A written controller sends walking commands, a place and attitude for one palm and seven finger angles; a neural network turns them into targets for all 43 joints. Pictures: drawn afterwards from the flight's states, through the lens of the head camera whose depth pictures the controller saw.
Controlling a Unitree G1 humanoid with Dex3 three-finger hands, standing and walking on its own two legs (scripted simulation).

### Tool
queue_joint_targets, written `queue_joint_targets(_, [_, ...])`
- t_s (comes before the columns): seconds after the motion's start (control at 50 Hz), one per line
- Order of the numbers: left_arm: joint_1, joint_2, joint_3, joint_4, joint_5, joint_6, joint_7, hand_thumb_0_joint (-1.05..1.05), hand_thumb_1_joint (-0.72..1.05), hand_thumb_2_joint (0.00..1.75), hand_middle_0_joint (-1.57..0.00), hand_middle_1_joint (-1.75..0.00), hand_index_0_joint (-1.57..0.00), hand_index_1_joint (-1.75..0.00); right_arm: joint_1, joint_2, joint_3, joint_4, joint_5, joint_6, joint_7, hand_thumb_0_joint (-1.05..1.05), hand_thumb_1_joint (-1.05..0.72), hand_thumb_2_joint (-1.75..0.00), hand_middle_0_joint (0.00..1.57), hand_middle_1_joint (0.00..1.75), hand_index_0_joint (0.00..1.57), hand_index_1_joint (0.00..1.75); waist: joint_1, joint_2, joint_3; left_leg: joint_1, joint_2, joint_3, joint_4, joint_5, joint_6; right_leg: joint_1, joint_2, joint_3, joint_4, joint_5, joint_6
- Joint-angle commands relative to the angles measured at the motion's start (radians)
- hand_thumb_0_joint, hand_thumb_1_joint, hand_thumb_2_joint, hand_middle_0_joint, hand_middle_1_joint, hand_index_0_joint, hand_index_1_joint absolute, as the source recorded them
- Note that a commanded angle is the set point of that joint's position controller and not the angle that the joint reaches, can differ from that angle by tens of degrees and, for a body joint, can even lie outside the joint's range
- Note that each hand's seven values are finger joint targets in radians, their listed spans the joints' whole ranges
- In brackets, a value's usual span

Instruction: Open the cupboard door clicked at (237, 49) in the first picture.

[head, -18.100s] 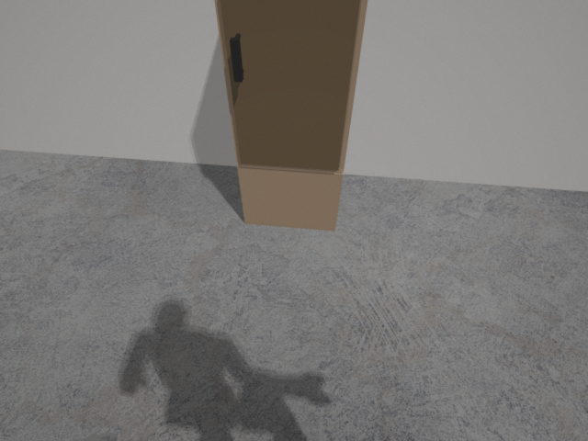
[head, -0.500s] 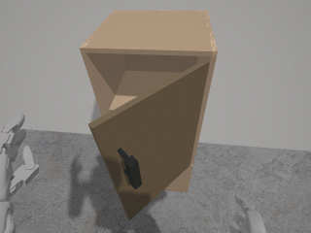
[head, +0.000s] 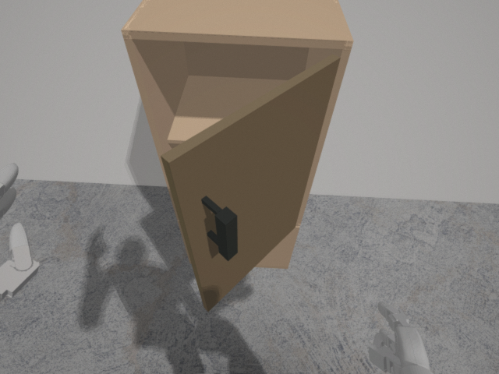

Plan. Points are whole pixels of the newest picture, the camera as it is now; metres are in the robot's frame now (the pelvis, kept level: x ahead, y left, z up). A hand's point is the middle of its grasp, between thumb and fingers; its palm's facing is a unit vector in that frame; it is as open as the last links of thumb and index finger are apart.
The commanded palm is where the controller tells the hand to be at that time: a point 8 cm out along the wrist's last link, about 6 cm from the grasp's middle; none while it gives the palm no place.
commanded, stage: step back with the hand held close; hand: left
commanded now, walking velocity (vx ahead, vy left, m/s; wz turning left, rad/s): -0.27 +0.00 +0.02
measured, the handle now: (218, 228) +0.34 +0.08 +0.03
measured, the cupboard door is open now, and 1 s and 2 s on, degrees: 48 48 48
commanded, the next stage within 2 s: stop stepping back and stand still in 0.52 s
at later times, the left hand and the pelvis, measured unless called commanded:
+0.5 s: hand out of the picture +0.08 +0.30 +0.18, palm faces +0.54 -0.73 -0.42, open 7.4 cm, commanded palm +0.00 +0.32 +0.18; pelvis -0.11 +0.01 -0.02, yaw +6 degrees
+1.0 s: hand out of the picture -0.01 +0.29 +0.18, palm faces +0.38 -0.81 -0.44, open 7.4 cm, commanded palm -0.07 +0.34 +0.18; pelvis -0.21 +0.04 +0.01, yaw +0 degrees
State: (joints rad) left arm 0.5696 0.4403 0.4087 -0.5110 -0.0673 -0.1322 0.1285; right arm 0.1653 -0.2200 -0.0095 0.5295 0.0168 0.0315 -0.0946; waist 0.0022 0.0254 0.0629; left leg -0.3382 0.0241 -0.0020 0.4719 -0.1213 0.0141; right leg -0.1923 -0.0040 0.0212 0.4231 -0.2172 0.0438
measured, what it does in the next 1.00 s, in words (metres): walks backwards: right foot, then left foot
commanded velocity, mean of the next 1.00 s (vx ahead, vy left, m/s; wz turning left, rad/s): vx -0.11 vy -0.04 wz -0.05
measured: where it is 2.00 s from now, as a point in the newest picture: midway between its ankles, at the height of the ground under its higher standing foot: outside the picture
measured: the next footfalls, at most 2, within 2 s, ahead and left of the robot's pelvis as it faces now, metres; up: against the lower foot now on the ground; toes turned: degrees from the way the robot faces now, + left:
right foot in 0.58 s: -0.14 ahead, -0.11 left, +0.00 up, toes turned +4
left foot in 0.76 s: -0.08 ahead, +0.13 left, +0.00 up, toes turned +3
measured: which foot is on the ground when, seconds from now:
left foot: down 0.00-0.58, up 0.60-0.74, down 0.76-1.00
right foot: down 0.00-0.36, up 0.38-0.56, down 0.58-0.78, up 0.80-1.00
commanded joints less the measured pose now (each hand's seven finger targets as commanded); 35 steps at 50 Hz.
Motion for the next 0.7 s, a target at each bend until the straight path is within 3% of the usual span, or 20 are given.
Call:
queue_joint_targets(0.0, [-0.009,0.16,0.161,-0.215,0.014,-0.097,0.027,0.0,0.9,0.9,-0.2,-0.3,-0.2,-0.3,-0.096,-0.142,-0.044,-0.163,-0.001,-0.086,-0.004,0.0,-0.9,-0.9,0.2,0.3,0.2,0.3,0.008,0.153,-0.138,-0.134,0.088,-0.107,-0.222,-0.355,0.047,0.12,0.046,-0.038,0.071,-0.021,-0.016])
queue_joint_targets(0.12, [-0.004,0.15,0.183,-0.224,0.027,-0.127,0.026,0.0,0.9,0.9,-0.2,-0.3,-0.2,-0.3,-0.08,-0.141,-0.055,-0.154,-0.006,-0.137,0.007,0.0,-0.9,-0.9,0.2,0.3,0.2,0.3,0.008,0.139,-0.133,-0.297,0.095,-0.13,-0.183,-0.538,0.062,0.136,0.057,-0.002,0.123,-0.129,-0.036])
queue_joint_targets(0.16, [-0.01,0.15,0.172,-0.251,0.023,-0.134,0.028,0.0,0.9,0.9,-0.2,-0.3,-0.2,-0.3,-0.062,-0.129,-0.057,-0.143,-0.008,-0.147,0.012,0.0,-0.9,-0.9,0.2,0.3,0.2,0.3,0.001,0.055,-0.122,-0.158,0.032,-0.066,-0.044,-0.459,0.024,-0.059,0.006,0.068,-0.011,-0.256,-0.07])
queue_joint_targets(0.2, [-0.022,0.15,0.15,-0.259,0.013,-0.137,0.04,0.0,0.9,0.9,-0.2,-0.3,-0.2,-0.3,-0.035,-0.112,-0.057,-0.102,-0.013,-0.147,0.012,0.0,-0.9,-0.9,0.2,0.3,0.2,0.3,-0.013,-0.099,-0.128,0.093,-0.04,0.0,0.226,-0.279,-0.028,-0.35,-0.121,0.182,-0.162,-0.337,-0.134])
queue_joint_targets(0.24, [-0.093,0.146,0.129,-0.246,0.022,-0.129,0.057,0.0,0.9,0.9,-0.2,-0.3,-0.2,-0.3,-0.025,-0.109,-0.056,-0.066,-0.019,-0.141,0.01,0.0,-0.9,-0.9,0.2,0.3,0.2,0.3,-0.029,-0.173,-0.122,0.191,-0.047,0.012,0.329,-0.221,-0.033,-0.462,-0.18,0.176,-0.168,-0.269,-0.147])
queue_joint_targets(0.28, [-0.149,0.155,0.128,-0.231,0.022,-0.122,0.061,0.0,0.9,0.9,-0.2,-0.3,-0.2,-0.3,-0.038,-0.118,-0.053,-0.059,-0.019,-0.143,-0.004,0.0,-0.9,-0.9,0.2,0.3,0.2,0.3,-0.036,-0.089,-0.078,0.205,-0.021,-0.016,0.181,-0.227,-0.022,-0.474,-0.112,0.1,-0.088,-0.24,-0.097])
queue_joint_targets(0.32, [-0.165,0.16,0.139,-0.255,0.022,-0.136,0.059,0.0,0.9,0.9,-0.2,-0.3,-0.2,-0.3,-0.066,-0.14,-0.045,-0.087,-0.017,-0.159,-0.015,0.0,-0.9,-0.9,0.2,0.3,0.2,0.3,-0.019,0.175,-0.064,-0.028,0.138,-0.246,-0.161,-0.526,0.033,-0.303,0.03,0.004,0.157,-0.299,-0.031])
queue_joint_targets(0.34, [-0.17,0.153,0.169,-0.256,0.032,-0.141,0.059,0.0,0.9,0.9,-0.2,-0.3,-0.2,-0.3,-0.087,-0.153,-0.049,-0.098,-0.024,-0.175,-0.017,0.0,-0.9,-0.9,0.2,0.3,0.2,0.3,-0.011,0.349,-0.105,-0.296,0.273,-0.44,-0.392,-0.798,0.106,-0.041,0.127,-0.038,0.477,-0.252,-0.01])
queue_joint_targets(0.36, [-0.182,0.176,0.198,-0.258,0.035,-0.143,0.059,0.0,0.9,0.9,-0.2,-0.3,-0.2,-0.3,-0.074,-0.124,-0.06,-0.089,-0.03,-0.183,-0.009,0.0,-0.9,-0.9,0.2,0.3,0.2,0.3,-0.004,0.313,-0.16,-0.347,0.313,-0.455,-0.432,-0.728,0.137,0.028,0.137,-0.015,0.71,-0.267,-0.023])
queue_joint_targets(0.4, [-0.156,0.186,0.203,-0.275,0.023,-0.161,0.054,0.0,0.9,0.9,-0.2,-0.3,-0.2,-0.3,-0.084,-0.112,-0.074,-0.069,-0.031,-0.199,0.021,0.0,-0.9,-0.9,0.2,0.3,0.2,0.3,0.011,0.169,-0.208,-0.178,0.276,-0.334,-0.309,-0.498,0.129,-0.089,0.12,0.011,0.759,-0.304,-0.042])
queue_joint_targets(0.44, [-0.067,0.143,0.168,-0.251,0.005,-0.148,0.054,0.0,0.9,0.9,-0.2,-0.3,-0.2,-0.3,-0.095,-0.106,-0.073,-0.065,-0.021,-0.197,0.05,0.0,-0.9,-0.9,0.2,0.3,0.2,0.3,0.017,0.225,-0.223,-0.161,0.222,-0.174,-0.283,-0.448,0.077,-0.056,0.112,-0.062,0.64,-0.341,-0.06])
queue_joint_targets(0.48, [-0.019,0.149,0.167,-0.254,-0.013,-0.139,0.053,0.0,0.9,0.9,-0.2,-0.3,-0.2,-0.3,-0.091,-0.092,-0.062,-0.064,-0.014,-0.201,0.06,0.0,-0.9,-0.9,0.2,0.3,0.2,0.3,0.019,0.304,-0.213,-0.129,0.19,-0.095,-0.28,-0.416,0.028,-0.015,0.109,-0.11,0.388,-0.374,-0.078])
queue_joint_targets(0.5, [-0.023,0.144,0.148,-0.266,-0.024,-0.143,0.042,0.0,0.9,0.9,-0.2,-0.3,-0.2,-0.3,-0.079,-0.082,-0.053,-0.061,-0.014,-0.201,0.065,0.0,-0.9,-0.9,0.2,0.3,0.2,0.3,0.017,0.266,-0.225,-0.082,0.18,-0.082,-0.254,-0.374,-0.009,-0.003,0.099,-0.115,0.199,-0.381,-0.09])
queue_joint_targets(0.52, [-0.036,0.171,0.161,-0.263,-0.026,-0.148,0.034,0.0,0.9,0.9,-0.2,-0.3,-0.2,-0.3,-0.075,-0.082,-0.052,-0.058,-0.018,-0.195,0.064,0.0,-0.9,-0.9,0.2,0.3,0.2,0.3,0.014,0.153,-0.194,-0.054,0.148,-0.039,-0.111,-0.321,-0.043,-0.04,0.018,-0.016,-0.037,-0.35,-0.116])
queue_joint_targets(0.54, [-0.052,0.192,0.164,-0.253,-0.014,-0.158,0.03,0.0,0.9,0.9,-0.2,-0.3,-0.2,-0.3,-0.044,-0.075,-0.057,-0.033,-0.014,-0.181,0.062,0.0,-0.9,-0.9,0.2,0.3,0.2,0.3,0.002,-0.078,-0.166,0.059,0.052,0.033,0.246,-0.239,-0.084,-0.246,-0.179,0.269,-0.236,-0.322,-0.182])
queue_joint_targets(0.56, [-0.089,0.234,0.173,-0.268,-0.006,-0.168,0.037,0.0,0.9,0.9,-0.2,-0.3,-0.2,-0.3,-0.083,-0.079,-0.047,-0.039,-0.027,-0.168,0.056,0.0,-0.9,-0.9,0.2,0.3,0.2,0.3,0.023,-0.243,-0.104,-0.017,-0.032,0.017,0.589,-0.294,-0.097,-0.387,-0.396,0.507,-0.335,-0.16,-0.256])
queue_joint_targets(0.58, [-0.124,0.216,0.175,-0.226,0.01,-0.156,0.048,0.0,0.9,0.9,-0.2,-0.3,-0.2,-0.3,-0.088,-0.078,-0.029,-0.019,-0.055,-0.168,0.054,0.0,-0.9,-0.9,0.2,0.3,0.2,0.3,0.021,-0.159,-0.101,-0.094,-0.035,-0.012,0.702,-0.364,-0.088,-0.368,-0.395,0.419,-0.266,0.134,-0.282])
queue_joint_targets(0.62, [-0.137,0.151,0.112,-0.169,0.013,-0.103,0.031,0.0,0.9,0.9,-0.2,-0.3,-0.2,-0.3,-0.078,-0.066,-0.035,-0.052,-0.021,-0.148,0.035,0.0,-0.9,-0.9,0.2,0.3,0.2,0.3,-0.009,-0.276,-0.118,-0.131,-0.001,-0.018,0.591,-0.281,-0.061,-0.16,-0.238,0.215,-0.081,0.428,-0.187])
queue_joint_targets(0.66, [-0.152,0.154,0.127,-0.133,0.017,-0.084,0.042,0.0,0.9,0.9,-0.2,-0.3,-0.2,-0.3,-0.098,-0.077,-0.021,-0.064,-0.019,-0.148,0.005,0.0,-0.9,-0.9,0.2,0.3,0.2,0.3,-0.008,-0.231,-0.096,-0.025,0.002,0.016,0.313,-0.245,-0.031,-0.124,-0.204,0.147,-0.028,0.434,-0.161])
queue_joint_targets(0.68, [-0.184,0.161,0.124,-0.149,0.018,-0.082,0.044,0.0,0.9,0.9,-0.2,-0.3,-0.2,-0.3,-0.098,-0.086,-0.018,-0.057,-0.021,-0.156,-0.005,0.0,-0.9,-0.9,0.2,0.3,0.2,0.3,-0.018,-0.132,-0.098,0.064,-0.018,0.042,0.137,-0.171,-0.025,-0.133,-0.171,0.123,-0.01,0.346,-0.134])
